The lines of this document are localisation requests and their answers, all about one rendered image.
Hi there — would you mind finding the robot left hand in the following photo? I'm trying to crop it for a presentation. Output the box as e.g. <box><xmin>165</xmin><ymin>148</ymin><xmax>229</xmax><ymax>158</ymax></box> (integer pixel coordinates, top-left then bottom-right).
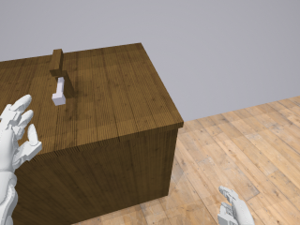
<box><xmin>0</xmin><ymin>94</ymin><xmax>42</xmax><ymax>173</ymax></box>

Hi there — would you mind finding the counter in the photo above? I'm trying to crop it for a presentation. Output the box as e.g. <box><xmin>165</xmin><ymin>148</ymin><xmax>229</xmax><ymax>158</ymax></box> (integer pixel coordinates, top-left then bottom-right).
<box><xmin>0</xmin><ymin>42</ymin><xmax>184</xmax><ymax>225</ymax></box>

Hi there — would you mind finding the left robot forearm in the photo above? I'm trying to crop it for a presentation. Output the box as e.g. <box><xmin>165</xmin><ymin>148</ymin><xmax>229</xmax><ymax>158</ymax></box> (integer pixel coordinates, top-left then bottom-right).
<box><xmin>0</xmin><ymin>171</ymin><xmax>18</xmax><ymax>225</ymax></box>

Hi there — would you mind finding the tap lever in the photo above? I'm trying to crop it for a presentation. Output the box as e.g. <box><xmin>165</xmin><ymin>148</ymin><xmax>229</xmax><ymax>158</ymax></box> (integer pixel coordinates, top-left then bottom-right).
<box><xmin>52</xmin><ymin>77</ymin><xmax>66</xmax><ymax>106</ymax></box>

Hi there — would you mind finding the robot right hand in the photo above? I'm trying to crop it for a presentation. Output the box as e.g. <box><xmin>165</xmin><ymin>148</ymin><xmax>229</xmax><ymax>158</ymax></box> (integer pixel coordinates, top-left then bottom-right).
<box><xmin>217</xmin><ymin>186</ymin><xmax>255</xmax><ymax>225</ymax></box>

